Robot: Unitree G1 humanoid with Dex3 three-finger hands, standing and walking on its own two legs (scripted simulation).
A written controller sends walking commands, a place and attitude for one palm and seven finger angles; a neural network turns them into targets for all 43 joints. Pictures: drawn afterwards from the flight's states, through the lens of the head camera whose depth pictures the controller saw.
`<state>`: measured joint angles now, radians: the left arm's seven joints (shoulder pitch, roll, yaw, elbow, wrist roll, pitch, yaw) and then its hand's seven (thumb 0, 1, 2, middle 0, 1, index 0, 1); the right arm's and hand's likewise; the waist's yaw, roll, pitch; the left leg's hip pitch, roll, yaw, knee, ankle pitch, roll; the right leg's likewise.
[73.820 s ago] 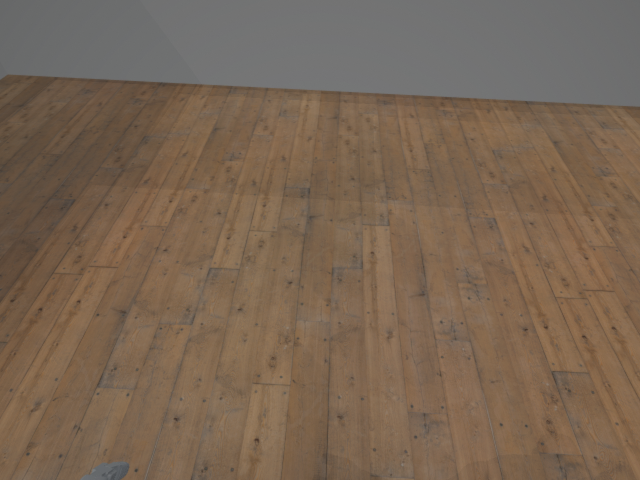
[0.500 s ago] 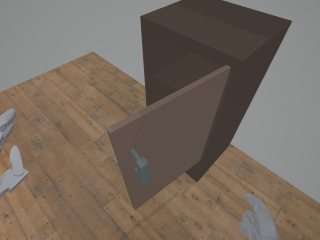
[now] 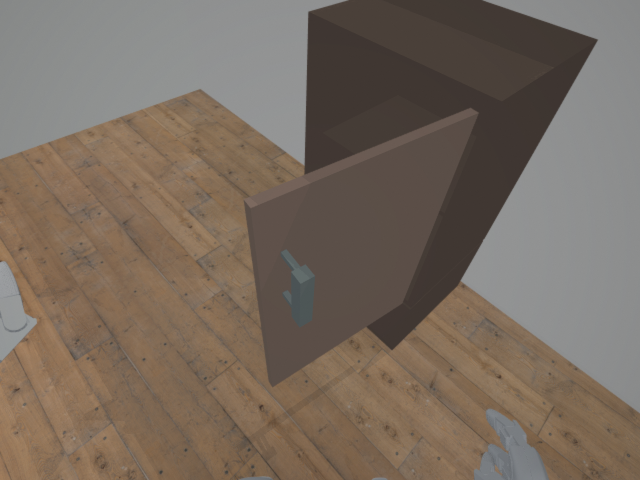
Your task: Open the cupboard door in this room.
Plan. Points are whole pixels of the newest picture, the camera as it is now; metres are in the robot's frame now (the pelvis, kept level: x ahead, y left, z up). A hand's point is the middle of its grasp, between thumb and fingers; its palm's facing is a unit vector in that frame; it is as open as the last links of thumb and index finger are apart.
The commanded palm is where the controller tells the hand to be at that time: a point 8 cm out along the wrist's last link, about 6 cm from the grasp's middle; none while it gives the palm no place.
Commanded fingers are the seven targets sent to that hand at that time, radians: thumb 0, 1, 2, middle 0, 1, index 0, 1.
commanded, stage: step back with the hand held close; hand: left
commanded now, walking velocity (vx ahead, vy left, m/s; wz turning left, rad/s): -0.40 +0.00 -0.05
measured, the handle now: (294, 287) +0.39 +0.06 -0.02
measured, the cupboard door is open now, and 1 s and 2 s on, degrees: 82 82 82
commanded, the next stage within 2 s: stop stepping back and stand still in 0.72 s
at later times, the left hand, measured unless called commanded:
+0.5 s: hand (24, 386) +0.16 +0.24 +0.18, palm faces +0.42 -0.79 -0.46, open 7.4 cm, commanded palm +0.09 +0.27 +0.20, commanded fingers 0.00 0.90 0.90 -0.20 -0.30 -0.20 -0.30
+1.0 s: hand out of the picture +0.00 +0.21 +0.18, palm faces +0.31 -0.79 -0.53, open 7.4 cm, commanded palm -0.05 +0.25 +0.20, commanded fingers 0.00 0.90 0.90 -0.20 -0.30 -0.20 -0.30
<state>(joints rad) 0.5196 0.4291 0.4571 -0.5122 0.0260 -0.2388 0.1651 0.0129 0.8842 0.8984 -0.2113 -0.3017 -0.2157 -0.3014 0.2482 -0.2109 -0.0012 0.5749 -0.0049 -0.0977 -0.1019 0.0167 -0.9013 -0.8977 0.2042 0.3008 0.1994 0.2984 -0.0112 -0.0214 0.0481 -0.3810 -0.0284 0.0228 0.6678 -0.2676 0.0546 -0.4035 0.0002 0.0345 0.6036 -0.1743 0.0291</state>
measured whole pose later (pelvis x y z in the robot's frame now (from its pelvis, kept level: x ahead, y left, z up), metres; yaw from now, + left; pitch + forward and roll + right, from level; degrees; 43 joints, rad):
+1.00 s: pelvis -0.21 -0.04 +0.02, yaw -4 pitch +0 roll +0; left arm 0.64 0.50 0.44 -0.56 -0.04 -0.15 0.16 0.01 0.89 0.90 -0.21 -0.30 -0.22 -0.30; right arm 0.20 -0.18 0.01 0.61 -0.02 -0.13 -0.08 0.01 -0.90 -0.90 0.20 0.30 0.20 0.30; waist -0.01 -0.05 0.00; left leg -0.41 0.00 0.02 0.43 -0.13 0.01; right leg -0.20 0.01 -0.02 0.50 -0.44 -0.03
